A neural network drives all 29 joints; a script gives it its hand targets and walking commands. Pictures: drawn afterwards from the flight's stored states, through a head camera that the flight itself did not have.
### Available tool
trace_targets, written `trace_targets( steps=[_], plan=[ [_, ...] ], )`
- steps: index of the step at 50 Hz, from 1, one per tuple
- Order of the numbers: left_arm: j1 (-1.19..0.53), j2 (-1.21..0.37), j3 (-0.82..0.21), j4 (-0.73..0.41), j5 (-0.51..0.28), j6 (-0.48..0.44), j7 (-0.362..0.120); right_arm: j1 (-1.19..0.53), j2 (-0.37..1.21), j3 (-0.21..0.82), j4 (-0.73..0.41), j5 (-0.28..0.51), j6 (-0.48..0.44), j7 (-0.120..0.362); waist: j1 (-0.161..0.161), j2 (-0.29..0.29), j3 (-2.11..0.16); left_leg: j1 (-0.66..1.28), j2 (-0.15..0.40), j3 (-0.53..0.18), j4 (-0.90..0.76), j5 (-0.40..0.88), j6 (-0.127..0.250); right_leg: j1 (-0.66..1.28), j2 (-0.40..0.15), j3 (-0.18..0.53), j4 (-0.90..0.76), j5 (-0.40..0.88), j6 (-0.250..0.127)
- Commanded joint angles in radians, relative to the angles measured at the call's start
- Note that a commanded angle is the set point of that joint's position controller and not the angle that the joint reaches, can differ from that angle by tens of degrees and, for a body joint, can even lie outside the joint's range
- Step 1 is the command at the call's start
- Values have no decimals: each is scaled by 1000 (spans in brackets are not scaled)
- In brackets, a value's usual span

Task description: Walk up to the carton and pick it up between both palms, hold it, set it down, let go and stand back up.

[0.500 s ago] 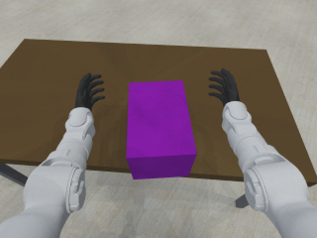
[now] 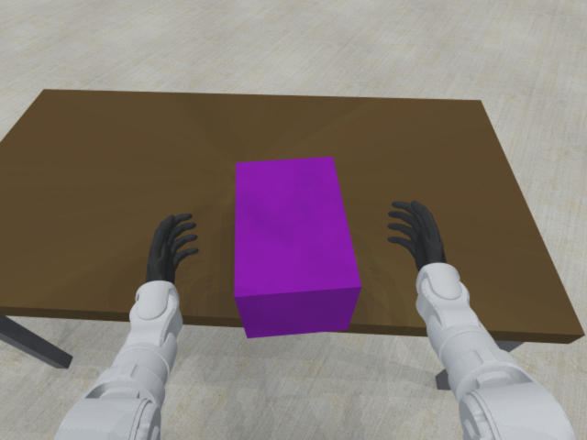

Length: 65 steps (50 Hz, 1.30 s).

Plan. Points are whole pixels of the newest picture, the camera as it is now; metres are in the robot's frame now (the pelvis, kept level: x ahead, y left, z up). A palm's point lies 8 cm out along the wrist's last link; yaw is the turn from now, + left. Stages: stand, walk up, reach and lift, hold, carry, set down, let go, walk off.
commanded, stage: set down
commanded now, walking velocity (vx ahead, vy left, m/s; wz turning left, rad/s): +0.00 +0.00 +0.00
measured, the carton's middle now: (291, 245) +0.47 +0.02 -0.09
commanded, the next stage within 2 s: none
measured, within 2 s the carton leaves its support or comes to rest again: neither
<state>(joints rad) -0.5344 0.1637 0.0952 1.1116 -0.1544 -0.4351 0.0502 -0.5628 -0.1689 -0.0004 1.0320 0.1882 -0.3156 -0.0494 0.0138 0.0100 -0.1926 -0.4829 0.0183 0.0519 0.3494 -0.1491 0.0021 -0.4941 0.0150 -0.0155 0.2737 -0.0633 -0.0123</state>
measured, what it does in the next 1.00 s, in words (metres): stands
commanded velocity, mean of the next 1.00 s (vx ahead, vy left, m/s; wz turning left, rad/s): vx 0.00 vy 0.00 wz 0.00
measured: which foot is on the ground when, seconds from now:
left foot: down 0.00-1.00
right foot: down 0.00-1.00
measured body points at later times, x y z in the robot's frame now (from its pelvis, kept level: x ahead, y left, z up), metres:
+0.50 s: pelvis +0.00 +0.00 +0.00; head +0.04 +0.01 +0.45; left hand +0.30 +0.21 -0.03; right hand +0.31 -0.19 -0.02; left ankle -0.01 +0.11 -0.74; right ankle +0.02 -0.11 -0.74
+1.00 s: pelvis +0.01 +0.00 -0.01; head +0.04 +0.01 +0.44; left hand +0.22 +0.21 -0.06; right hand +0.22 -0.20 -0.06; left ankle -0.01 +0.11 -0.74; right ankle +0.02 -0.11 -0.74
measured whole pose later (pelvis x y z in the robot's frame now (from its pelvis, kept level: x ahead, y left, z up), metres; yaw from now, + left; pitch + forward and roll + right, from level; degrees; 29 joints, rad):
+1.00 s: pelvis +0.01 +0.00 -0.01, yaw -1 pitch +7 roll +0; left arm 0.08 0.16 -0.02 0.79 -0.18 -0.59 0.04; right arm 0.08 -0.14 0.04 0.84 0.18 -0.64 0.04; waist 0.03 -0.02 -0.06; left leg -0.34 0.03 0.07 0.51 -0.28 0.00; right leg -0.39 0.02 0.01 0.48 -0.21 -0.02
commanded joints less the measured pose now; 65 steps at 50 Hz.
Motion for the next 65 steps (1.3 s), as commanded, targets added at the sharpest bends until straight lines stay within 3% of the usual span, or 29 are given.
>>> trace_targets(
  steps=[1, 7, 15, 28, 45, 51, 65],
  plan=[
    [-234, 86, 23, -123, 19, -35, -4, -249, -81, -26, -134, -17, -47, -8, -5, -12, -436, 221, -26, -19, 31, 263, -64, 264, 11, 37, 35, 144, -8],
    [-121, 65, 50, -149, 57, -28, -25, -121, -43, -28, -145, -33, -69, -16, -2, -19, -284, 213, -26, -18, 9, 200, -59, 297, 4, 49, 16, 82, -15],
    [-12, 68, 1, -207, 27, -69, -7, 7, -31, -24, -195, -37, -112, 3, -4, -2, -202, 196, -23, -18, 13, 114, -57, 302, 2, 58, 34, 21, -16],
    [239, 44, -47, -280, -1, -166, -3, 249, -45, 1, -228, -18, -238, 44, -4, -6, -171, 144, -31, -18, 60, 131, -64, 294, 24, 67, 108, 76, -12],
    [519, 45, -99, -410, -13, -195, -12, 546, -54, 26, -283, 13, -368, 88, 15, -6, -40, 152, -34, -7, 99, 90, -75, 263, 45, 76, 161, -25, -15],
    [532, 73, -118, -425, -33, -140, -7, 567, -31, 11, -285, -32, -326, 95, 15, -27, 9, 114, -25, -4, 74, -39, -52, 252, 29, 79, 157, -145, -9],
    [724, 85, -98, -512, 28, -13, -21, 729, -8, 24, -284, -47, -275, 73, 15, -19, 61, 140, -37, -3, 56, 85, -51, 386, 30, 86, 140, 19, -12]
  ],
)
